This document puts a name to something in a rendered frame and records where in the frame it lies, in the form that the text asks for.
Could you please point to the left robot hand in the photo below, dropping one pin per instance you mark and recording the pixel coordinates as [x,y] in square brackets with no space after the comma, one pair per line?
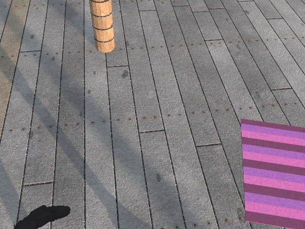
[41,216]

